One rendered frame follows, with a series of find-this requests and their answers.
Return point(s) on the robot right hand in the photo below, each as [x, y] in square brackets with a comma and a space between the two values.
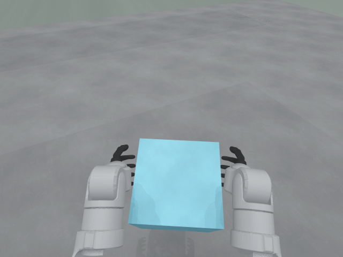
[240, 159]

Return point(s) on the carton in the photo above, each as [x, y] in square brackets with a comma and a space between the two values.
[177, 186]

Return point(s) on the robot left hand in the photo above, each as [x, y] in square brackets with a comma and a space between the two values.
[117, 157]

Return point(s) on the robot left forearm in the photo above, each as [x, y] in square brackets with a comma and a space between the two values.
[101, 231]

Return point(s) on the robot right forearm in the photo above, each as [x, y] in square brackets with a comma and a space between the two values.
[253, 231]

